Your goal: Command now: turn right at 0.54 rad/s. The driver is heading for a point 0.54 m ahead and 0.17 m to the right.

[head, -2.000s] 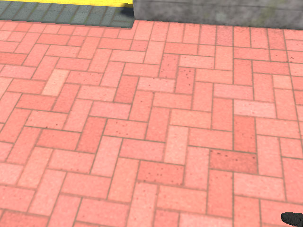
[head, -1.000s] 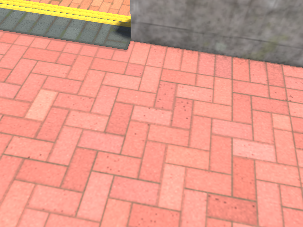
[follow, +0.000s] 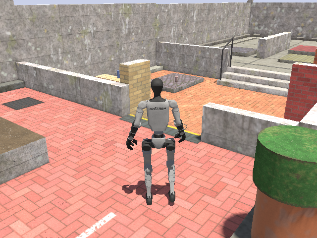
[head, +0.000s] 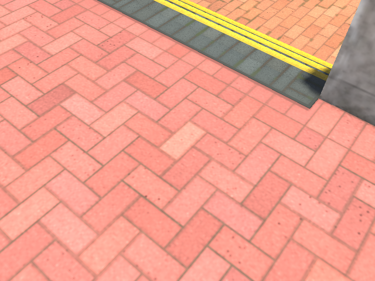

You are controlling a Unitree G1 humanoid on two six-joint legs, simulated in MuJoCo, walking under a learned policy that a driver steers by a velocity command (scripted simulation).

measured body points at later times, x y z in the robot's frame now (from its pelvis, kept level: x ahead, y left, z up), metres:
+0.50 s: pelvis +0.13 -0.11 +0.00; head +0.15 -0.15 +0.44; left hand +0.21 +0.17 -0.11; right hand +0.23 -0.42 -0.10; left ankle +0.33 -0.02 -0.68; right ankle -0.05 -0.12 -0.74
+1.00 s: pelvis +0.47 -0.28 +0.00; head +0.50 -0.31 +0.44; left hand +0.81 -0.25 -0.06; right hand +0.29 -0.49 -0.13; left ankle +0.42 -0.12 -0.74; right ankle +0.60 -0.48 -0.71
